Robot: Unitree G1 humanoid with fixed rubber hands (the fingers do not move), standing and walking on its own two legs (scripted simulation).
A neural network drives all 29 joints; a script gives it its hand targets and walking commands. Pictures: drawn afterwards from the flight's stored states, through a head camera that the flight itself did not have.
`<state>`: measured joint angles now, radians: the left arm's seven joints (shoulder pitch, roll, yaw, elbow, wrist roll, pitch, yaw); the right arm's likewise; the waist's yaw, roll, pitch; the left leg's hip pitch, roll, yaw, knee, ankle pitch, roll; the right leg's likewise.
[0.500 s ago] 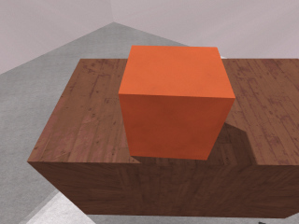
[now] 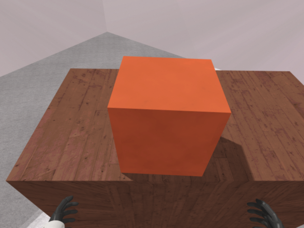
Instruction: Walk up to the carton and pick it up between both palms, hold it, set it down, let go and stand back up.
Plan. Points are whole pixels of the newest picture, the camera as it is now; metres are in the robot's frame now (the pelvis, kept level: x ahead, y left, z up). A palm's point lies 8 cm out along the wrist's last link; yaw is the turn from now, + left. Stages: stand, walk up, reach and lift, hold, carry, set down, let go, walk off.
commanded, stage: reach and lift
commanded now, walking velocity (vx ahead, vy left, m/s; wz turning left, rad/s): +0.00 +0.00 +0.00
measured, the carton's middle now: (164, 118) +0.41 +0.01 +0.08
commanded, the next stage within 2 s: none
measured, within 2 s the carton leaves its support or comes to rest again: neither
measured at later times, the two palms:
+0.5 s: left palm (55, 208) +0.17 +0.27 -0.01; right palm (261, 219) +0.17 -0.23 -0.02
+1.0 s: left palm (56, 207) +0.16 +0.25 +0.03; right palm (266, 214) +0.17 -0.22 +0.03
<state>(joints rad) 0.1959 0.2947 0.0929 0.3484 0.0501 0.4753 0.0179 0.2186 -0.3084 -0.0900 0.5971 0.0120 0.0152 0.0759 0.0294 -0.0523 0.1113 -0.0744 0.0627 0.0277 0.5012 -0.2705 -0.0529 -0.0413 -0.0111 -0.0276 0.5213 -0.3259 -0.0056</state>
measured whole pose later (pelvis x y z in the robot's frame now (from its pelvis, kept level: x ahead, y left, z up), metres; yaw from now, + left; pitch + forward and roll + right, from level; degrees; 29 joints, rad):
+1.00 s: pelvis +0.00 +0.01 +0.01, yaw -2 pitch -6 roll +0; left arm 0.40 0.25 0.01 0.01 -0.19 0.08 0.06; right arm 0.42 -0.23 -0.09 0.05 0.20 -0.01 0.05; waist 0.06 -0.01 0.03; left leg -0.03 0.05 0.07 0.29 -0.15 -0.03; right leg -0.02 -0.01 0.02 0.31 -0.19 0.01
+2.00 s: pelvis +0.00 +0.01 +0.02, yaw -3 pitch -2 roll +0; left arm -0.12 0.33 0.23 -0.22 -0.26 0.62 -0.02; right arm -0.09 -0.40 -0.03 -0.10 0.45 0.35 -0.09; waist 0.02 -0.01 0.04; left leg -0.09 0.06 0.06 0.28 -0.15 -0.04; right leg -0.08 0.01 0.04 0.30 -0.19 0.00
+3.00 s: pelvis -0.01 +0.01 +0.01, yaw -1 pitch +3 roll -1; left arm -0.94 0.47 0.09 0.46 -0.28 0.77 0.06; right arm -0.97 -0.56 0.05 0.78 0.58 0.46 0.01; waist 0.00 -0.03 -0.06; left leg -0.25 0.06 0.02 0.38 -0.17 -0.04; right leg -0.20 0.01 0.02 0.32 -0.17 0.01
